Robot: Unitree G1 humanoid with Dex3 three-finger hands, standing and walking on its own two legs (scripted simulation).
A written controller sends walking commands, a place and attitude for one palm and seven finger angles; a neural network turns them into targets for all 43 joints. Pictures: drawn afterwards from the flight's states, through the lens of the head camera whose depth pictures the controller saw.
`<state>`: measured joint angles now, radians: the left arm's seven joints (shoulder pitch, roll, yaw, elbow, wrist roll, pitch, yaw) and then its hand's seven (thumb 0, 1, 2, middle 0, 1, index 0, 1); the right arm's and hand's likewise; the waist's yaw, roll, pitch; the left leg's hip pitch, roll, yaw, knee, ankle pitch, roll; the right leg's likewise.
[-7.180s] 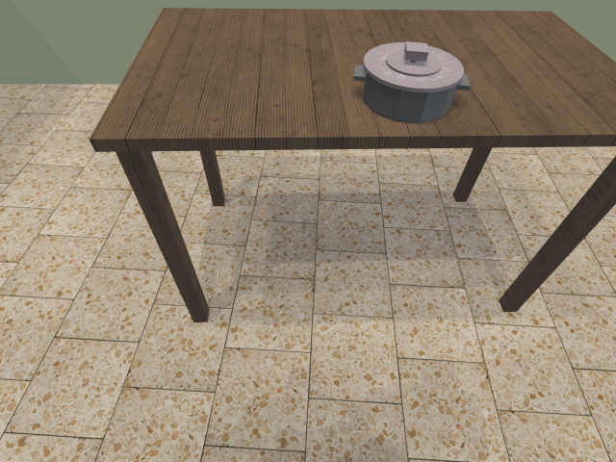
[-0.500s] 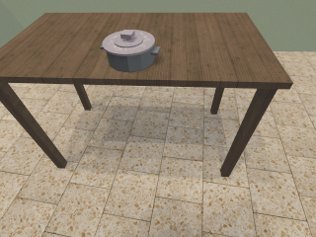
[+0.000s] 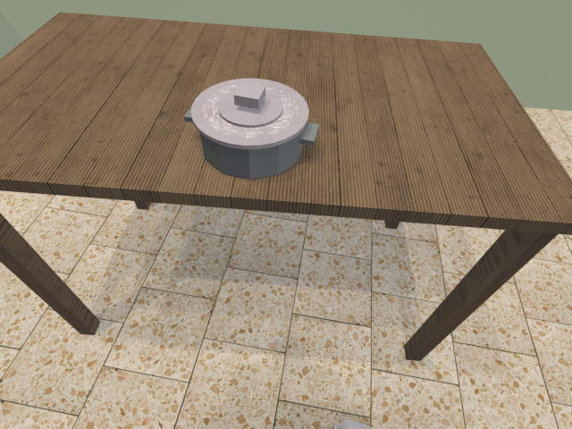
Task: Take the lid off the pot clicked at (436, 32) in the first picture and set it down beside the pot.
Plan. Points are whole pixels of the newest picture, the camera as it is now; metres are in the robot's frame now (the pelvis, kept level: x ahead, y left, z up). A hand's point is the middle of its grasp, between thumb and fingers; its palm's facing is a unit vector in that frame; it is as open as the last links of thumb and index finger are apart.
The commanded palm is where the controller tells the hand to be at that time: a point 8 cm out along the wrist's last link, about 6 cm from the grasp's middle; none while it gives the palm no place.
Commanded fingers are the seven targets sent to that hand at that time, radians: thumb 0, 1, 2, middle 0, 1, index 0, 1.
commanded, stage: take the last steps up to it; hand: left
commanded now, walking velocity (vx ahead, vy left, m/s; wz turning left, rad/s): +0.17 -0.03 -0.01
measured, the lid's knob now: (250, 95) +0.60 +0.12 +0.15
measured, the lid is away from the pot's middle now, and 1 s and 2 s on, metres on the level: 0.00 0.00 0.00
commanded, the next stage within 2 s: come to a stop and stand still in 0.04 s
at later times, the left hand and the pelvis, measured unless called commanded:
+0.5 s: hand (186, 404) +0.18 +0.17 -0.17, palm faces +0.04 -0.97 -0.25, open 7.3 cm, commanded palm none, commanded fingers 0.00 0.90 0.90 -0.20 -0.30 -0.20 -0.30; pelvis +0.09 -0.01 +0.00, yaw +1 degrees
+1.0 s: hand out of the picture +0.06 +0.19 -0.18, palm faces +0.00 -0.97 -0.25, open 7.4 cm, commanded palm none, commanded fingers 0.00 0.90 0.90 -0.20 -0.30 -0.20 -0.30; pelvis +0.06 +0.00 -0.01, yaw -1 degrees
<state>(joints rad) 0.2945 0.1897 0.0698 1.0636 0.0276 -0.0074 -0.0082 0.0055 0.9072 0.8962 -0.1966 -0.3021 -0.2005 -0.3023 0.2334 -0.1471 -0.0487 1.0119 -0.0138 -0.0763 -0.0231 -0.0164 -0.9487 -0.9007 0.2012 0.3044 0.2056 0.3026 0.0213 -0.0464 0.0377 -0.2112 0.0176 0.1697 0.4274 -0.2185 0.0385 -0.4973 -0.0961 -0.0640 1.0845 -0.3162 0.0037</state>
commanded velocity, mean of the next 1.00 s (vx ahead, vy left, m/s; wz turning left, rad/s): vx -0.06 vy -0.02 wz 0.00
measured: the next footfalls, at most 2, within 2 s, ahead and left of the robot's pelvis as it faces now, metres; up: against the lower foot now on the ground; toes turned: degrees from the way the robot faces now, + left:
right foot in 0.20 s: +0.19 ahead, -0.13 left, +0.00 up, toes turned -6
left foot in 0.60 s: +0.14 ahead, +0.13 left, +0.00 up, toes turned +1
